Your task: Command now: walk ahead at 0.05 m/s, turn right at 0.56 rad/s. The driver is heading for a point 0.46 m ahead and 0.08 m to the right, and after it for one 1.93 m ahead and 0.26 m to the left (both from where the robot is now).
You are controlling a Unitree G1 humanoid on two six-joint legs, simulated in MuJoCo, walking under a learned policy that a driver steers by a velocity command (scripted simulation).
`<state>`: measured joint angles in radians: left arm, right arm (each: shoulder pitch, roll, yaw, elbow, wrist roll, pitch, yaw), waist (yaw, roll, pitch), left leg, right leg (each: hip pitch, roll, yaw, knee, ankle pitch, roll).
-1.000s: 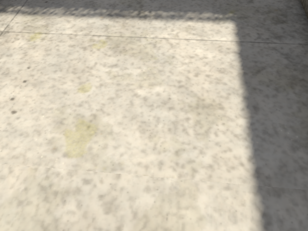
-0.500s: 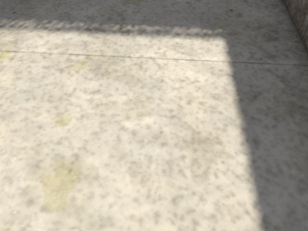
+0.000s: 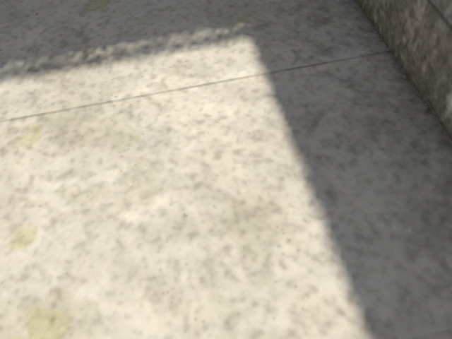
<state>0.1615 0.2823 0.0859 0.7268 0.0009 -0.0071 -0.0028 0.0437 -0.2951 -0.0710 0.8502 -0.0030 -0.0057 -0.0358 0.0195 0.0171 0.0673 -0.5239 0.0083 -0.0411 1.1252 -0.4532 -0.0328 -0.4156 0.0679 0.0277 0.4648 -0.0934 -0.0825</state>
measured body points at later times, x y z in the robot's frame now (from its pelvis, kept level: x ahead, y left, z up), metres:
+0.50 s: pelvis +0.06 +0.05 +0.01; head +0.08 +0.07 +0.46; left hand +0.30 +0.28 -0.09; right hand +0.04 -0.26 -0.09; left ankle +0.07 +0.17 -0.73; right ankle +0.05 -0.10 -0.65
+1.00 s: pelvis +0.17 -0.09 +0.01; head +0.20 -0.12 +0.46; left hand +0.41 +0.09 -0.09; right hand +0.13 -0.38 -0.12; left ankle +0.25 +0.04 -0.66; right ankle +0.14 -0.17 -0.73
